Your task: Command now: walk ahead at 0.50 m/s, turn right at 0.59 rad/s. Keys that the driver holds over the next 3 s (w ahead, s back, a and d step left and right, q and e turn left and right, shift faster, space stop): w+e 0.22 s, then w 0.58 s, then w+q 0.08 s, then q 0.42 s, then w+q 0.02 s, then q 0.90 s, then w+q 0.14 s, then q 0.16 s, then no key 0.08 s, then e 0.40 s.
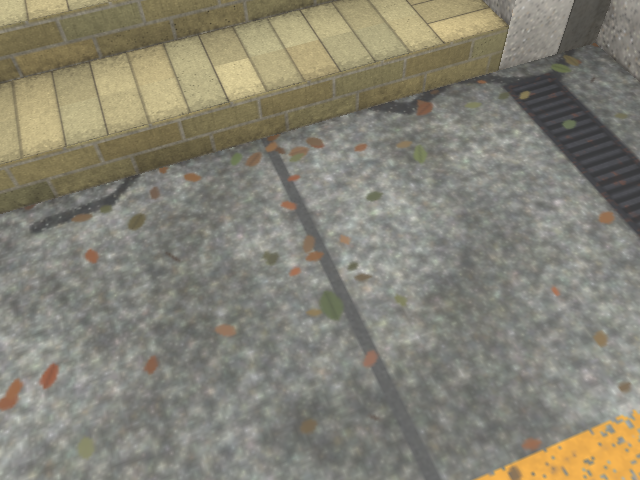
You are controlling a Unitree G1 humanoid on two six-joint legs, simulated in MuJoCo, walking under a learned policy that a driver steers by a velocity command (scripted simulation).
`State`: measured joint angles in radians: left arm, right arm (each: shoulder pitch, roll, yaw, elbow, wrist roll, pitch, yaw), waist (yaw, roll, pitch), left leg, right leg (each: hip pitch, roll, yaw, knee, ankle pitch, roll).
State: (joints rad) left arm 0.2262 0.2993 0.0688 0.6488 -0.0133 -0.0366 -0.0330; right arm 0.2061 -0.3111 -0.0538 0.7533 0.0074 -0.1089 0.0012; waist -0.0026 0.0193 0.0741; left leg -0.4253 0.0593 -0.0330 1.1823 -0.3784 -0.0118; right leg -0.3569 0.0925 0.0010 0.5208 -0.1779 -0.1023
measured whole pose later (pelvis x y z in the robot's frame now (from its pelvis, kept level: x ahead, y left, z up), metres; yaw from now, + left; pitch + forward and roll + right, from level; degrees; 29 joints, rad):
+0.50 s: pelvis +0.29 +0.04 +0.00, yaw -13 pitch +1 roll +1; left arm 0.32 0.29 0.05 0.74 -0.02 -0.04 0.01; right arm 0.21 -0.27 -0.05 0.75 0.00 -0.10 0.03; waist 0.00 -0.03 0.02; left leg -0.30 -0.05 0.01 0.46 -0.17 0.04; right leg -0.41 0.03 0.09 1.15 -0.39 -0.03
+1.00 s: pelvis +0.53 -0.08 +0.01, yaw -11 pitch +1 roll +0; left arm 0.17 0.26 0.04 0.71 0.01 -0.08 -0.02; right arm 0.31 -0.32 -0.05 0.83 0.02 -0.05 0.00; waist -0.02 0.04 0.04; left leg -0.45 0.04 -0.06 1.11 -0.40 -0.01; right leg -0.30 0.01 -0.07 0.44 -0.17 -0.05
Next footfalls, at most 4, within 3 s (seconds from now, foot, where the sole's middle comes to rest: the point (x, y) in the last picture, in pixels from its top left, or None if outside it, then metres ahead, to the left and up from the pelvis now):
0.36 left None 0.39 0.12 -0.77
0.84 right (436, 403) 0.59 -0.19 -0.77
1.34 left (340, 331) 0.77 0.01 -0.77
1.74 right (439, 322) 0.79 -0.22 -0.77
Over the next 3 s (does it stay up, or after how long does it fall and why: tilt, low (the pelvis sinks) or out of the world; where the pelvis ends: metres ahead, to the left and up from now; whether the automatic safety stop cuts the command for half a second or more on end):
stays up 0.77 -0.05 0.00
